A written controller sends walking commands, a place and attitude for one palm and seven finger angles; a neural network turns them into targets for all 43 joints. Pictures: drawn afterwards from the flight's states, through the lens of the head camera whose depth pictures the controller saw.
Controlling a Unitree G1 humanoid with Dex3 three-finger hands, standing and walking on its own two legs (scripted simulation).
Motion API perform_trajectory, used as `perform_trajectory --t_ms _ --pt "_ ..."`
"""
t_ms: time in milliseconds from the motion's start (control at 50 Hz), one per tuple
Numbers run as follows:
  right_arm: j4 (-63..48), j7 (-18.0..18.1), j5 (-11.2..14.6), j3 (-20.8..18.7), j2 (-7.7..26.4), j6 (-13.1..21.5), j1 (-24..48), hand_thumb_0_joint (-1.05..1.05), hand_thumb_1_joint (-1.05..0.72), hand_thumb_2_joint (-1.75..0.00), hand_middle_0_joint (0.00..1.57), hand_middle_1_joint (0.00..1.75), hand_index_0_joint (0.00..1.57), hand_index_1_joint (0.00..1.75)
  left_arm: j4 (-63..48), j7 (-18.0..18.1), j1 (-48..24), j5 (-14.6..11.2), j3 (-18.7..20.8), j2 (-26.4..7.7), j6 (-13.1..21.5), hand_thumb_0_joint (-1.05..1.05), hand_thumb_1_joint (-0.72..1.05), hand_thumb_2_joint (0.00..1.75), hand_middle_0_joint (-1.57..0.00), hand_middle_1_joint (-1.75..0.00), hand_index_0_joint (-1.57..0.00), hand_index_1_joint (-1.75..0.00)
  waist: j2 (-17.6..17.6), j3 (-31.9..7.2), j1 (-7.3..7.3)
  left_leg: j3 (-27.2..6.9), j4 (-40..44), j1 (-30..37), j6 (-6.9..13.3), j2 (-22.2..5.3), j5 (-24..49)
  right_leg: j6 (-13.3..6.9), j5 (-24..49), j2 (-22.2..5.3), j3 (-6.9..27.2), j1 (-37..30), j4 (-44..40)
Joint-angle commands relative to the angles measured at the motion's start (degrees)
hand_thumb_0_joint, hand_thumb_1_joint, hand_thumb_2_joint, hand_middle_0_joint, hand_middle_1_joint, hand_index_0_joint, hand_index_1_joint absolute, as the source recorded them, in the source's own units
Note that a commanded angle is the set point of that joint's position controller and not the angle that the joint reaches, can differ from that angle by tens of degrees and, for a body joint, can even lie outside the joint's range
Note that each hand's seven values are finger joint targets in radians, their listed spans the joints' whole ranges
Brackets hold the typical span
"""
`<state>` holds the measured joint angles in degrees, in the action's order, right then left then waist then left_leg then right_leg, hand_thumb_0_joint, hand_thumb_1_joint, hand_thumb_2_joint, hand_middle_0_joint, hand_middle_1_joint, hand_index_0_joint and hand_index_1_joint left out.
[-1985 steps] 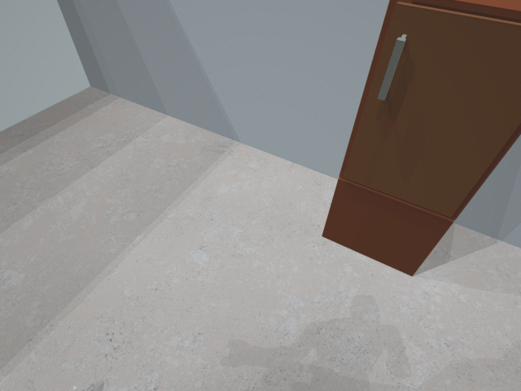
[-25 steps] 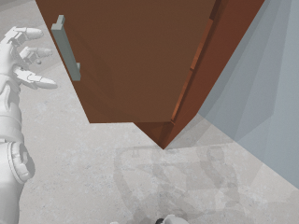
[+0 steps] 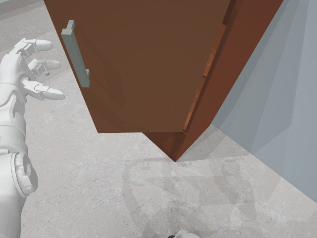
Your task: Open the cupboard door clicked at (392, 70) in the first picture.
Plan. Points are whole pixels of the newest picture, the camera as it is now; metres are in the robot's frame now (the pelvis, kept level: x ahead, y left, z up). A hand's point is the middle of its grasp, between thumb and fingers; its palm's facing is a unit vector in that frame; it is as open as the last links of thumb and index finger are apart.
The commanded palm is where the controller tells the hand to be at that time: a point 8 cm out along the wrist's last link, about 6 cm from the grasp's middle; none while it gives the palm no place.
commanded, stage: slide the fingers in behind the handle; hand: left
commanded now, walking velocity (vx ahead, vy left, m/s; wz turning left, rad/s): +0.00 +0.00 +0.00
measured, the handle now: (79, 56) +0.53 +0.18 +0.13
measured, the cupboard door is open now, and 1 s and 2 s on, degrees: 47 47 47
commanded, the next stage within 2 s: close the thumb around the handle in 1.66 s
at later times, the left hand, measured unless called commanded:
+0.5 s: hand (58, 71) +0.49 +0.22 +0.12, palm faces +0.00 -1.00 +0.00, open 14.1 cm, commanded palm +0.46 +0.25 +0.12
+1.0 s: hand (79, 73) +0.47 +0.17 +0.13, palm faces +0.00 -1.00 +0.00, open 14.0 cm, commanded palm +0.45 +0.22 +0.12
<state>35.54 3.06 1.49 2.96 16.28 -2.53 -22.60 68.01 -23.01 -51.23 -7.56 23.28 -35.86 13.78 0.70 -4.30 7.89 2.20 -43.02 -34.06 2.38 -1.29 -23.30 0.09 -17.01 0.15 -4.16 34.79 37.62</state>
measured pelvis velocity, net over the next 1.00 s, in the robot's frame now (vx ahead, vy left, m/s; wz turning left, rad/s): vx -0.01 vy -0.01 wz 0.00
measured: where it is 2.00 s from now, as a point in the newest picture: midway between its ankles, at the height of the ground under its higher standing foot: outside the picture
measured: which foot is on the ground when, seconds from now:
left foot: down 0.00-1.00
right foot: down 0.00-1.00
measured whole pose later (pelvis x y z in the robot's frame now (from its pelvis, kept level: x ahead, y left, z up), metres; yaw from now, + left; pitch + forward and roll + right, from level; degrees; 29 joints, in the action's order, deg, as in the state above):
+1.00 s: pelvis -0.01 -0.01 +0.00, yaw +0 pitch +12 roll -1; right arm 36.2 1.5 1.1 2.3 15.3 -0.8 -21.9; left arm 63.6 -13.4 -50.4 -7.0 19.4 -25.3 16.2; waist 1.0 -4.2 6.8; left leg 2.7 -42.6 -32.2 1.5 -1.4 -22.5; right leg -0.8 -17.1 0.3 -3.6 34.2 39.2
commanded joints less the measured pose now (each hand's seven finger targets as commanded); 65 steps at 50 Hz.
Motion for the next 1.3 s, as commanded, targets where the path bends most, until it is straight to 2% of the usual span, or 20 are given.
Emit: perform_trajectory --t_ms 0,40,80,140,220,240,300,420,540,600,660,700,780,800,840,920,1060,1160,1200,1280 --pt "-2.87 0.94 -0.08 -3.99 10.88 1.71 -8.63 0.0 -0.9 -0.9 0.2 0.3 0.2 0.3 -13.65 -0.19 -28.01 -1.72 3.44 -17.1 5.78 0.0 -0.5 0.3 -0.3 -1.2 -0.3 -1.2 6.78 -23.65 0.94 -4.68 3.89 14.97 -1.2 -0.43 26.29 -1.35 18.1 1.62 2.32 -8.3 -0.97" --pt "-2.86 0.97 -0.07 -4.01 10.99 1.75 -8.49 0.0 -0.9 -0.9 0.2 0.3 0.2 0.3 -13.51 -0.65 -28.63 -2.19 4.48 -18.14 6.32 0.0 -0.5 0.3 -0.3 -1.2 -0.3 -1.2 5.68 -24.93 0.9 -4.52 3.59 14.36 -1.08 -0.36 26.03 -1.24 19.04 1.6 2.58 -9.7 -0.78" --pt "-2.83 1.02 0.05 -3.94 10.85 1.7 -8.76 0.0 -0.9 -0.9 0.2 0.3 0.2 0.3 -11.06 -1.05 -27.81 -2.36 2.69 -15.74 5.73 0.0 -0.5 0.3 -0.3 -1.2 -0.3 -1.2 5.19 -22.93 1.46 -4.37 3.54 13.4 -0.87 -0.33 25.96 -1.33 18.91 1.6 2.26 -8.95 -0.76" --pt "-2.65 0.55 -0.1 -4.07 10.67 1.7 -8.62 0.0 -0.9 -0.9 0.2 0.3 0.2 0.3 -11.83 -0.96 -26.78 -1.72 -0.02 -12.23 4.68 0.0 -0.5 0.3 -0.3 -1.2 -0.3 -1.2 9.15 -22.14 1.08 -4.84 3.54 15.75 -1.54 -0.7 27.87 -1.28 17.28 1.6 1.8 -5.14 -0.93" --pt "-3.07 0.26 -0.13 -4.29 10.57 1.3 -9.12 0.0 -0.9 -0.9 0.2 0.3 0.2 0.3 -13.05 0.13 -26.5 -2.27 0.3 -11.55 3.7 0.0 -0.5 0.3 -0.3 -1.2 -0.3 -1.2 6.56 -22.81 1.07 -4.74 3.61 15.25 -1.38 -0.75 29.13 -1.11 18.6 1.86 1.56 -6.55 -0.87" --pt "-3.08 0.26 -0.27 -4.46 10.73 1.27 -9.34 0.0 -0.9 -0.9 0.2 0.3 0.2 0.3 -13.82 0.73 -26.56 -2.36 2.35 -13.52 3.95 0.0 -0.5 0.3 -0.3 -1.2 -0.3 -1.2 6.07 -23.73 0.29 -4.72 3.61 14.75 -1.31 -0.69 28.71 -1.22 18.89 1.83 1.7 -7.75 -0.79" --pt "-3.24 0.09 -0.29 -4.41 10.48 1.16 -9.31 0.0 -0.9 -0.9 0.2 0.3 0.2 0.3 -16.6 1.99 -28.55 -1.9 2.64 -14.29 4.93 0.0 -0.5 0.3 -0.3 -1.2 -0.3 -1.2 7.29 -24.62 0.59 -4.52 3.61 15.18 -1.21 -0.64 29.45 -1.22 19.95 1.9 1.96 -8.55 -0.56" --pt "-3.0 -0.68 -0.29 -4.93 9.76 1.29 -9.17 0.0 -0.9 -0.9 0.2 0.3 0.2 0.3 -19.77 2.78 -24.21 -2.1 0.34 -9.1 5.48 0.0 -0.5 0.3 -0.3 -1.2 -0.3 -1.2 9.28 -26.75 -0.08 -4.8 2.94 20.01 -1.89 -1.22 35.99 -1.26 21.66 2.27 1.69 -7.87 -0.62" --pt "-2.98 -0.61 -0.08 -5.11 9.56 1.52 -8.1 0.0 -0.9 -0.9 0.2 0.3 0.2 0.3 -20.84 3.21 -22.71 -2.91 0.37 -8.03 4.76 0.0 -0.5 0.3 -0.3 -1.2 -0.3 -1.2 7.07 -23.93 -0.52 -4.13 3.87 17.67 -1.29 -0.89 32.95 -1.31 22.0 2.12 1.79 -9.92 -1.3" --pt "-2.92 -0.86 0.01 -4.87 8.98 1.77 -7.48 0.0 -0.9 -0.9 0.2 0.3 0.2 0.3 -20.76 4.29 -22.47 -2.72 -2.35 -4.14 4.22 0.0 -0.5 0.3 -0.3 -1.2 -0.3 -1.2 8.25 -21.4 -0.18 -4.38 4.06 18.31 -1.66 -1.01 34.08 -1.3 21.02 2.09 1.36 -7.75 -1.29" --pt "-3.15 -1.12 -0.01 -4.84 9.0 1.8 -7.33 0.0 -0.9 -0.9 0.2 0.3 0.2 0.3 -17.96 5.74 -21.32 -2.55 -2.35 -3.12 3.28 0.0 -0.5 0.3 -0.3 -1.2 -0.3 -1.2 4.12 -19.24 -0.34 -4.02 4.82 15.02 -1.36 -0.62 28.83 -1.27 19.46 1.92 1.33 -8.67 -1.45" --pt "-3.43 -0.99 -0.09 -4.72 9.04 1.99 -6.93 0.0 -0.9 -0.9 0.2 0.3 0.2 0.3 -18.02 6.8 -22.1 -1.95 -0.61 -5.36 3.62 0.0 -0.5 0.3 -0.3 -1.2 -0.3 -1.2 4.79 -19.66 -0.95 -3.73 4.96 14.12 -1.23 -0.29 27.9 -1.38 19.93 1.69 1.61 -10.04 -1.03" --pt "-3.87 -1.13 -0.31 -4.7 8.62 2.55 -6.66 0.0 -0.9 -0.9 0.2 0.3 0.2 0.3 -21.01 8.63 -24.64 -0.95 -2.39 -3.34 5.52 0.0 -0.5 0.3 -0.3 -1.2 -0.3 -1.2 4.92 -22.36 -0.49 -3.69 4.41 15.69 -1.18 -0.15 28.18 -1.3 20.23 1.53 1.87 -10.26 -0.53" --pt "-3.66 -1.15 -0.31 -4.66 8.66 2.61 -6.47 0.0 -0.9 -0.9 0.2 0.3 0.2 0.3 -19.89 9.05 -24.34 -0.72 -1.05 -4.55 5.79 0.0 -0.5 0.3 -0.3 -1.2 -0.3 -1.2 4.33 -22.17 -1.0 -3.62 4.42 14.8 -1.22 -0.01 26.78 -1.29 19.95 1.62 2.1 -10.54 -0.49" --pt "-3.26 -1.06 -0.22 -4.46 8.53 2.89 -6.27 0.0 -0.9 -0.9 0.2 0.3 0.2 0.3 -17.94 9.42 -27.32 -0.59 -2.76 -2.75 6.03 0.0 -0.5 0.3 -0.3 -1.2 -0.3 -1.2 2.59 -19.61 0.25 -3.43 5.05 12.67 -0.97 0.22 22.31 -1.17 18.09 1.59 2.22 -10.21 -1.0" --pt "-3.16 -0.78 -0.18 -4.45 8.77 3.31 -6.18 0.0 -0.9 -0.9 0.2 0.3 0.2 0.3 -17.27 9.72 -26.75 -0.18 -1.16 -4.71 6.69 0.0 -0.5 0.3 -0.3 -1.2 -0.3 -1.2 2.77 -22.86 -0.63 -3.25 4.9 12.92 -0.9 0.52 21.78 -1.31 18.64 1.43 2.61 -12.04 -0.61" --pt "-2.99 -0.76 -0.02 -4.31 8.46 4.02 -5.96 0.0 -0.9 -0.9 0.2 0.3 0.2 0.3 -15.86 9.54 -27.38 -0.27 -3.69 -1.56 6.61 0.0 -0.5 0.3 -0.3 -1.2 -0.3 -1.2 4.09 -20.65 -0.15 -2.67 5.38 11.13 -0.79 0.83 18.54 -1.33 17.07 1.3 2.85 -11.41 -1.31" --pt "-2.29 -0.59 -0.02 -4.46 8.94 4.3 -6.95 0.0 -0.9 -0.9 0.2 0.3 0.2 0.3 -13.2 10.14 -29.01 -0.45 -3.31 -2.16 5.87 0.0 -0.5 0.3 -0.3 -1.2 -0.3 -1.2 -0.26 -19.07 0.84 -2.45 5.77 7.66 -0.3 0.96 14.36 -0.89 14.8 1.27 3.31 -12.11 -2.16" --pt "-2.4 -0.52 -0.15 -4.53 8.95 4.44 -7.06 0.0 -0.9 -0.9 0.2 0.3 0.2 0.3 -14.81 10.71 -29.6 -0.09 -1.41 -4.58 6.57 0.0 -0.5 0.3 -0.3 -1.2 -0.3 -1.2 2.1 -21.76 0.02 -2.26 5.5 8.35 -0.29 1.19 15.55 -0.98 15.93 1.14 3.75 -13.42 -1.68" --pt "-2.11 -0.85 -0.27 -4.57 8.55 4.83 -7.55 0.0 -0.9 -0.9 0.2 0.3 0.2 0.3 -15.13 10.54 -29.21 0.06 -3.31 -2.22 7.49 0.0 -0.5 0.3 -0.3 -1.2 -0.3 -1.2 2.54 -22.32 0.43 -2.2 5.06 9.6 -0.31 1.1 16.94 -1.12 17.05 1.3 3.51 -13.27 -1.6"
